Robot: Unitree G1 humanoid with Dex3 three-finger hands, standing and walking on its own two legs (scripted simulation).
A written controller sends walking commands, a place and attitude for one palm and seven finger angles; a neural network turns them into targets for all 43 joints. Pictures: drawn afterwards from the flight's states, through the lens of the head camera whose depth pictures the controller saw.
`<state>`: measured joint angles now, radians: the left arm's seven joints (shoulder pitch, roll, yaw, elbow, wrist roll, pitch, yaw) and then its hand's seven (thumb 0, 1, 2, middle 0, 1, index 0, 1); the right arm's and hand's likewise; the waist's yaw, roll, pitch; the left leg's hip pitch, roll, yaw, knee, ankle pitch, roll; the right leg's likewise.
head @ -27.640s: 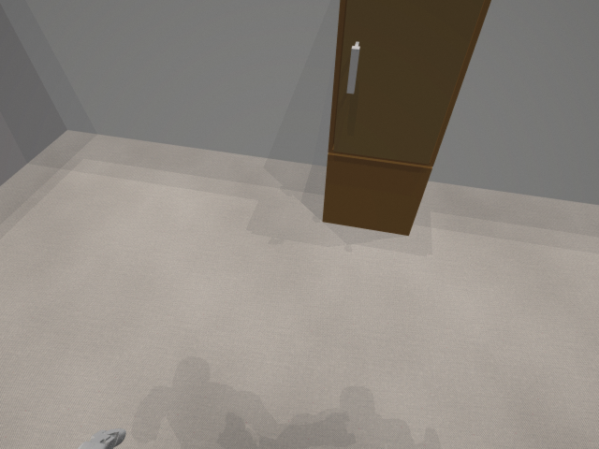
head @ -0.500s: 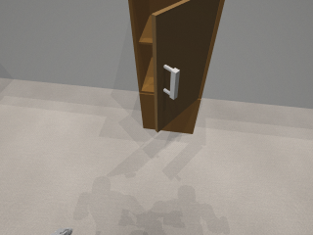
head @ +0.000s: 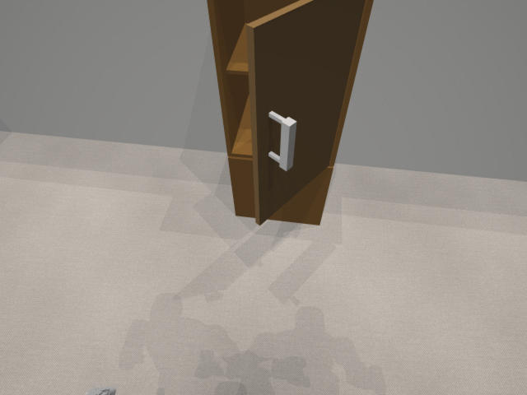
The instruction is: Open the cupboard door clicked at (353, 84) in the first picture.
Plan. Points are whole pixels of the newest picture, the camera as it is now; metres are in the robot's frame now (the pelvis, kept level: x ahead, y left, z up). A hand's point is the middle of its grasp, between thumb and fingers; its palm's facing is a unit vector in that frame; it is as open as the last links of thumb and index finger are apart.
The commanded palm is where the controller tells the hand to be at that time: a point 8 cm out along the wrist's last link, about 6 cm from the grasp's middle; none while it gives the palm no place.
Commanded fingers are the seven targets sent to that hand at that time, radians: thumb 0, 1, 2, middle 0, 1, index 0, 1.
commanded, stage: walk to a spot facing it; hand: left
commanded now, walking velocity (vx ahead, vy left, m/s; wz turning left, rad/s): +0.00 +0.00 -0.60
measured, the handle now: (280, 141) +0.63 +0.00 -0.02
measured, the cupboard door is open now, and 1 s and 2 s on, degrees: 54 54 54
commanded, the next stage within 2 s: none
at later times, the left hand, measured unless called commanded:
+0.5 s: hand out of the picture +0.07 +0.17 -0.18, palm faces -0.16 -0.94 -0.29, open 7.4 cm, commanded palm none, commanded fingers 0.00 0.90 0.90 -0.20 -0.30 -0.20 -0.30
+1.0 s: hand (175, 386) +0.16 +0.17 -0.18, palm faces -0.41 -0.88 -0.23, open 7.4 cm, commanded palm none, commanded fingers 0.00 0.90 0.90 -0.20 -0.30 -0.20 -0.30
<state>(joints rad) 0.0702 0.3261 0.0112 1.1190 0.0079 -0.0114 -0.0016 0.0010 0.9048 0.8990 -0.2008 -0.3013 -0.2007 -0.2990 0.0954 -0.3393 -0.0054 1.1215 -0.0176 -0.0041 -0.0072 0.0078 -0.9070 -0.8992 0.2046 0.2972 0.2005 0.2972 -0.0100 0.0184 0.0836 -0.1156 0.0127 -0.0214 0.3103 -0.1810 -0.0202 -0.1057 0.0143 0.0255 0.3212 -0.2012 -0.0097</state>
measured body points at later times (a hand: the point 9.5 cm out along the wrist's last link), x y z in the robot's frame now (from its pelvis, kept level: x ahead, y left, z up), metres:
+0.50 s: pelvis -0.02 -0.03 -0.02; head +0.04 -0.07 +0.42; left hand +0.08 +0.22 -0.15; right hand -0.01 -0.29 -0.19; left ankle -0.03 +0.13 -0.69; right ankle -0.02 -0.11 -0.75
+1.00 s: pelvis -0.01 +0.01 -0.01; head +0.06 +0.01 +0.43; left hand +0.18 +0.22 -0.17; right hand -0.01 -0.27 -0.13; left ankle +0.05 +0.12 -0.75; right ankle -0.05 -0.11 -0.70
